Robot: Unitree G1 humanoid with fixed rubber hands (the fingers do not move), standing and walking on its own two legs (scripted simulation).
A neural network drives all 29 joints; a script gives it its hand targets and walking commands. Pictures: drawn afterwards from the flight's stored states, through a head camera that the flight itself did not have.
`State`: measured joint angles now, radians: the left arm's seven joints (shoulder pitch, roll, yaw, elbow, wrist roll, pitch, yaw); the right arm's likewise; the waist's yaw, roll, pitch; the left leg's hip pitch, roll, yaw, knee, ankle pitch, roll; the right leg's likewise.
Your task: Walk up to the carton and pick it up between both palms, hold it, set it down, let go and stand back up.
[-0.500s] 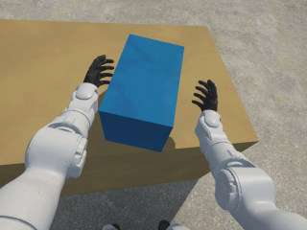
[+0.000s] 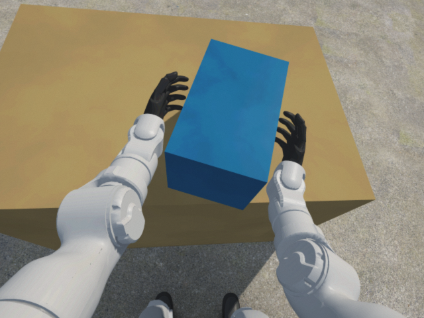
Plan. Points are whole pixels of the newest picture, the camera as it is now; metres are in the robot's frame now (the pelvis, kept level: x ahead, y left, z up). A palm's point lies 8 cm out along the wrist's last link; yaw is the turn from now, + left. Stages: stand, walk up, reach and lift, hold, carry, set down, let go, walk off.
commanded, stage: reach and lift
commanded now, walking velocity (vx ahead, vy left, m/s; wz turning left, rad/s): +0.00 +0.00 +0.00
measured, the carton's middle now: (227, 125) +0.50 -0.06 -0.03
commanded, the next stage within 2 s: none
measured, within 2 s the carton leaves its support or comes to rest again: neither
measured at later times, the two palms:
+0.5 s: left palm (160, 118) +0.47 +0.08 +0.04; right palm (296, 159) +0.39 -0.18 +0.02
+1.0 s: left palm (161, 117) +0.47 +0.08 +0.04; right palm (296, 161) +0.38 -0.18 +0.03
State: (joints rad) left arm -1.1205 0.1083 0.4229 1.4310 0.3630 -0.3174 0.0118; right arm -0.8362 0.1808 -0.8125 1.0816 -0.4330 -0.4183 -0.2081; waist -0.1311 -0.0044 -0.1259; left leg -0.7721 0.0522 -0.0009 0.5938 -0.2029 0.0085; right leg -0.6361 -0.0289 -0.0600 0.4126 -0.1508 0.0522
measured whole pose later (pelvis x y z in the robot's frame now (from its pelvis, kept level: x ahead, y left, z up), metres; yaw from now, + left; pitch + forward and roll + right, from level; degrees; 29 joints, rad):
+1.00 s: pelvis +0.02 -0.02 +0.02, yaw +1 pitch +17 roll -2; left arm -0.98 0.03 0.58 1.27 0.52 -0.28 -0.06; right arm -0.70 0.26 -0.85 0.99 -0.55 -0.45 -0.21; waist -0.12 -0.06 -0.06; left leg -0.53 0.04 0.01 0.37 -0.13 0.00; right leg -0.41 -0.04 -0.06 0.22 -0.10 0.05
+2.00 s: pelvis +0.01 -0.02 +0.01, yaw +0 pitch +22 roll -3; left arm -1.04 0.11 0.35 1.48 0.31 -0.38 0.02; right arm -0.72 0.18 -0.68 1.13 -0.37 -0.53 -0.26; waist -0.10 -0.02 -0.17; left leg -0.66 0.06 0.02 0.42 -0.14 -0.01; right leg -0.55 -0.02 -0.05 0.26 -0.09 0.04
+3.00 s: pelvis +0.00 -0.01 +0.02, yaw +0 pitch +4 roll -2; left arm -0.93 0.07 0.29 1.10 0.21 0.04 0.04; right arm -0.75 0.12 -0.41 0.93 -0.10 -0.08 -0.24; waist -0.09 -0.03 -0.09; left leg -0.31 0.04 0.03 0.41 -0.17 0.00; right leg -0.20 -0.04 -0.04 0.26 -0.12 0.05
